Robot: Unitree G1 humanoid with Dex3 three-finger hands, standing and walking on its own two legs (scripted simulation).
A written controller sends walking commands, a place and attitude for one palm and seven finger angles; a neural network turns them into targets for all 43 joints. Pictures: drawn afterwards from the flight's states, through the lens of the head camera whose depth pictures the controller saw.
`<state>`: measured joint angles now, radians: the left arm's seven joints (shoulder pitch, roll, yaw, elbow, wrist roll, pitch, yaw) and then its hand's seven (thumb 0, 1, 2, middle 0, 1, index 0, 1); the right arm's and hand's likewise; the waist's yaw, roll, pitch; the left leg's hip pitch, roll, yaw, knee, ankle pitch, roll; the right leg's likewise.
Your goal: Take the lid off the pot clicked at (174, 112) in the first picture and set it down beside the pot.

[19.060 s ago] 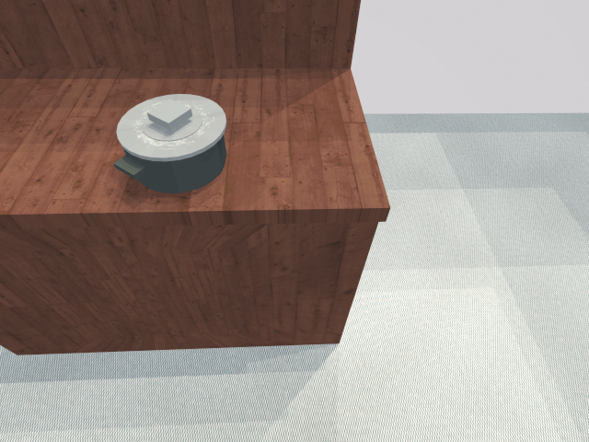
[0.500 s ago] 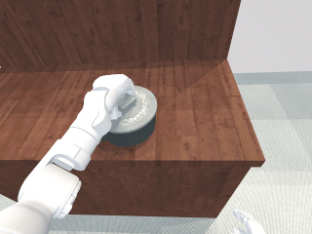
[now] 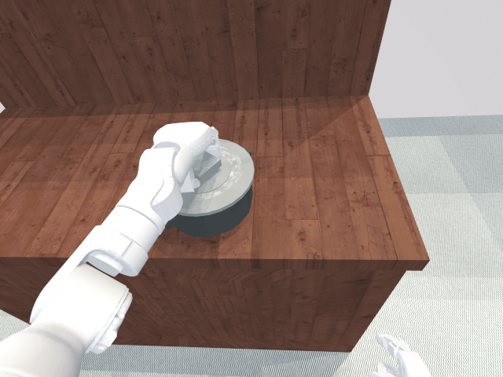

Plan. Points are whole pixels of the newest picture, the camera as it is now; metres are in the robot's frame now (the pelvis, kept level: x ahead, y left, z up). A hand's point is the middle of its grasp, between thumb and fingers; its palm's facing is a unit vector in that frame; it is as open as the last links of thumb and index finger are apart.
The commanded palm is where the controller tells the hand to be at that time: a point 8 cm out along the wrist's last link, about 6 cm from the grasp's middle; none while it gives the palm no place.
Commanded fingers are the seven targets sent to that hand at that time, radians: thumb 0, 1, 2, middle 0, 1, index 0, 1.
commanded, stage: close the fingers and squeeze the knob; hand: left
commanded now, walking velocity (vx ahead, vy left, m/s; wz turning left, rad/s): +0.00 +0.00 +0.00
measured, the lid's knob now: (200, 164) +0.46 +0.10 +0.09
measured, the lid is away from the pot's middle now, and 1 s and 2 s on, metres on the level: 0.00 0.01 0.02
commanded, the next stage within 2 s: lift the lid straight up in 0.54 s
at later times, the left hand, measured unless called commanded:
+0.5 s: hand (191, 169) +0.43 +0.11 +0.12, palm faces -0.30 -0.03 -0.95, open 9.1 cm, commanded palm +0.41 +0.11 +0.18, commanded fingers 0.00 0.36 1.24 -0.91 -0.89 -0.79 -0.83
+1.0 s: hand (192, 161) +0.43 +0.11 +0.13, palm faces -0.29 -0.03 -0.96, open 9.0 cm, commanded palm +0.41 +0.11 +0.21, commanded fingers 0.00 0.39 1.26 -0.95 -0.90 -0.81 -0.85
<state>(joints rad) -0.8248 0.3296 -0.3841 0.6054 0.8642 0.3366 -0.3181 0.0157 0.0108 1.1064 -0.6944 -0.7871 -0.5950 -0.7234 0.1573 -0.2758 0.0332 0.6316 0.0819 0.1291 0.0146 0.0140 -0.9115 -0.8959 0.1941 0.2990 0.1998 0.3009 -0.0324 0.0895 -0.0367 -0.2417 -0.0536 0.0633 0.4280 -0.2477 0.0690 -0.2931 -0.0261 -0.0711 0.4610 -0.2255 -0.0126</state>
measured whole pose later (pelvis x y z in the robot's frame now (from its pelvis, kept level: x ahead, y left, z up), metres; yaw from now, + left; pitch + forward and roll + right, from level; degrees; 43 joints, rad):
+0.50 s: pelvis +0.00 +0.00 +0.00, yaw +0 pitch +3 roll +0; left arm -0.85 0.32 -0.40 0.63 0.87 0.34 -0.32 0.01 0.01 1.10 -0.73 -0.80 -0.60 -0.73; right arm 0.16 -0.27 0.04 0.64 0.08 0.13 0.01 0.01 -0.91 -0.90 0.19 0.30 0.20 0.30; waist -0.03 0.08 -0.04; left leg -0.24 -0.06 0.06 0.43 -0.25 0.07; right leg -0.29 -0.03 -0.08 0.46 -0.23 -0.01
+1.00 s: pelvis +0.00 +0.00 +0.00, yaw +0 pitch +3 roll +0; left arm -0.87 0.34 -0.40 0.60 0.85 0.33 -0.33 -0.03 0.01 1.09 -0.79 -0.82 -0.62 -0.72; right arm 0.18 -0.27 0.03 0.66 0.07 0.09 0.01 0.01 -0.91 -0.90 0.19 0.30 0.20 0.30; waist -0.03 0.09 -0.02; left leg -0.22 -0.06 0.06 0.41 -0.24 0.07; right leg -0.28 -0.03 -0.07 0.45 -0.22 -0.01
